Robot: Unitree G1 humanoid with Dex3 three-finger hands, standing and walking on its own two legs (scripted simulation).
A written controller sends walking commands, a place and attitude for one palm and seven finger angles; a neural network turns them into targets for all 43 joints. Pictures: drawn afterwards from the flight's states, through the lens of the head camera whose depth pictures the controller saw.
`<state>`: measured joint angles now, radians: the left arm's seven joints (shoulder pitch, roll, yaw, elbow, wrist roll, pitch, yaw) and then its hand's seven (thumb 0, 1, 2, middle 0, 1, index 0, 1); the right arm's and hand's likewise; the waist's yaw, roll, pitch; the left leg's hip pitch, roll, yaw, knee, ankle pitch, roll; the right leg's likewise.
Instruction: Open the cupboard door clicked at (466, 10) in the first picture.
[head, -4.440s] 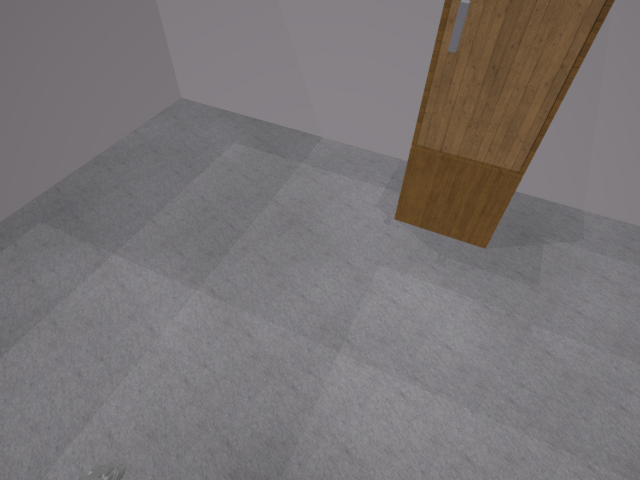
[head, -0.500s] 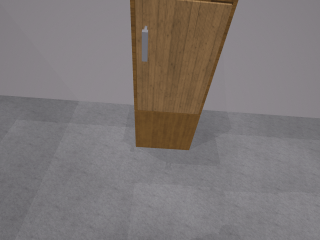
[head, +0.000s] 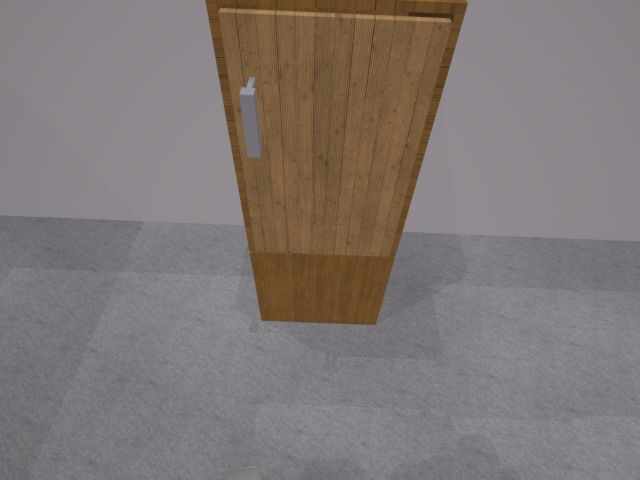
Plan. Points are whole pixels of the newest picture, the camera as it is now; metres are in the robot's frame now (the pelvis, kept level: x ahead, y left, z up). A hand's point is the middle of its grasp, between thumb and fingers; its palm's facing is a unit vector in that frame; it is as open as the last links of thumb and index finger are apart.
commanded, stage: take the last steps up to it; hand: left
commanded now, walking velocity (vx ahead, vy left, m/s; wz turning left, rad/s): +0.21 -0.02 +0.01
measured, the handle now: (253, 117) +0.68 +0.16 +0.08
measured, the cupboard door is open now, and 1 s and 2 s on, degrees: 0 0 0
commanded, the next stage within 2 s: come to a stop and stand still in 0.12 s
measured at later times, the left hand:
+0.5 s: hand (203, 444) +0.20 +0.19 -0.18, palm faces -0.01 -0.97 -0.25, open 7.3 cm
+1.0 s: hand out of the picture +0.14 +0.21 -0.18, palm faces +0.05 -0.98 -0.18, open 7.4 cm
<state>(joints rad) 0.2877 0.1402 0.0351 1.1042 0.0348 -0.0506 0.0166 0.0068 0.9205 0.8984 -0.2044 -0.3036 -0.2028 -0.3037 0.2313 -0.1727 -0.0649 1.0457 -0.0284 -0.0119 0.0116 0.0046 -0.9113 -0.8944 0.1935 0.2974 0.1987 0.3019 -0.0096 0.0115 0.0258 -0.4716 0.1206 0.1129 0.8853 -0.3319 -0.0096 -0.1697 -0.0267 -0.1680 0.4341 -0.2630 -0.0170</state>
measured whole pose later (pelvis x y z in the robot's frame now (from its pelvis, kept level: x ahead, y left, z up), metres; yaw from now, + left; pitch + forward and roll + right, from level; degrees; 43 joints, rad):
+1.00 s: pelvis +0.11 +0.03 +0.00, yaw +0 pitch +0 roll -1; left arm 0.23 0.21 0.05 1.05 0.03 0.05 0.01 0.01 0.91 0.90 -0.20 -0.30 -0.20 -0.30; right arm 0.27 -0.14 -0.02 1.05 -0.03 0.01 -0.03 0.00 -0.92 -0.89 0.20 0.30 0.20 0.30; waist 0.01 -0.05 0.01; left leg -0.16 0.01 0.04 0.43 -0.27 0.02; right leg -0.38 -0.03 -0.02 0.76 -0.34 0.02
